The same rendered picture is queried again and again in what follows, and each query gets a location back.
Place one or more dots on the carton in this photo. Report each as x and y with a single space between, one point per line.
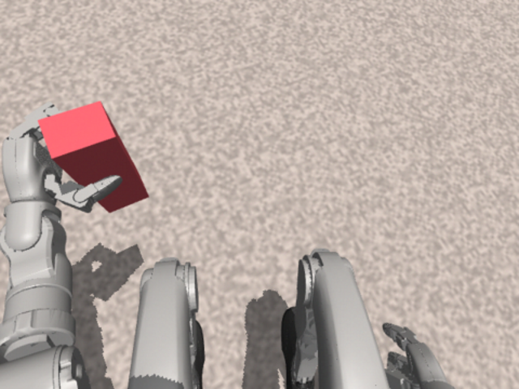
85 144

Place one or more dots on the right robot foot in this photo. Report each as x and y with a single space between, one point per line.
288 345

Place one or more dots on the left robot arm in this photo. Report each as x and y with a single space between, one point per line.
37 334

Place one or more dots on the right robot hand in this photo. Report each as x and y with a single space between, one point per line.
419 367

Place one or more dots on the left robot hand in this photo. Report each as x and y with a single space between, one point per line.
30 173

